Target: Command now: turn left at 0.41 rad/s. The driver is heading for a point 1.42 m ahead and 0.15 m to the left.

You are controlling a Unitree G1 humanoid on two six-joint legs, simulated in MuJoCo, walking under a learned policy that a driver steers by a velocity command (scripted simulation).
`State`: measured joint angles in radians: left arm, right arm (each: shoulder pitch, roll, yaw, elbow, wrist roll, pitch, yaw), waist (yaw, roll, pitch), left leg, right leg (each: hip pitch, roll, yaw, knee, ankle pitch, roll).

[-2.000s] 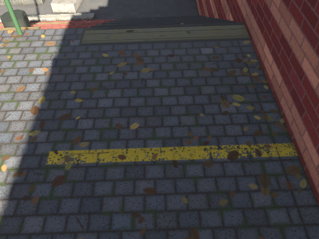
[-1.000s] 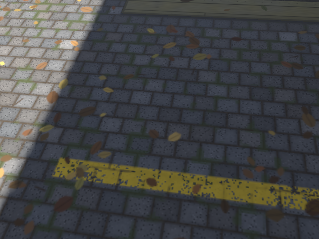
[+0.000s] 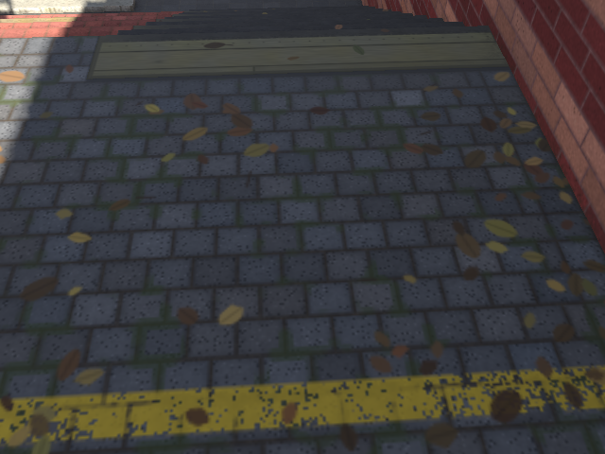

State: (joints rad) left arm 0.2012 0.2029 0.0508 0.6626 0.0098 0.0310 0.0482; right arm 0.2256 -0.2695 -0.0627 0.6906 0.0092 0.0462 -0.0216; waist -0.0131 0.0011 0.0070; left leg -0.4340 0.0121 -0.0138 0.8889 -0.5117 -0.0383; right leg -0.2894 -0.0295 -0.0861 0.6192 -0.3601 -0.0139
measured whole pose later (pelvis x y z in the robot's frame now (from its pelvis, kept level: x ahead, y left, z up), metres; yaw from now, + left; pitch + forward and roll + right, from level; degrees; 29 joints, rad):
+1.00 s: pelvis +0.17 +0.06 +0.01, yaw +8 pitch +3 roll +0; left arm 0.42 0.25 0.07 0.76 -0.03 -0.04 0.00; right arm 0.17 -0.27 -0.07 0.61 0.00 -0.08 0.03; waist 0.05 0.00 0.00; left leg -0.52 -0.03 -0.04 0.89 -0.41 -0.01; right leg -0.15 0.03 0.18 0.46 -0.36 -0.01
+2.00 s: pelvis +0.67 +0.01 +0.02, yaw -2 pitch +0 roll -2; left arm 0.33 0.26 0.07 0.82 0.01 -0.10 0.00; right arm 0.17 -0.29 -0.06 0.75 0.03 -0.03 0.02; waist 0.06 0.05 0.03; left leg -0.70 0.11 -0.08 0.84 0.02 -0.01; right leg 0.01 0.05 -0.19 0.22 -0.25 -0.05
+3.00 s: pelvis +1.22 +0.09 +0.02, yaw +24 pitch +2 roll -1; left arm 0.38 0.26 0.04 0.83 -0.01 -0.08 -0.01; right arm 0.13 -0.28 -0.04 0.65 0.00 -0.06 0.01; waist 0.09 0.05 0.03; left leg -0.63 0.08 -0.06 0.77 -0.12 -0.01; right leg -0.09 0.05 -0.01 0.26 -0.20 -0.05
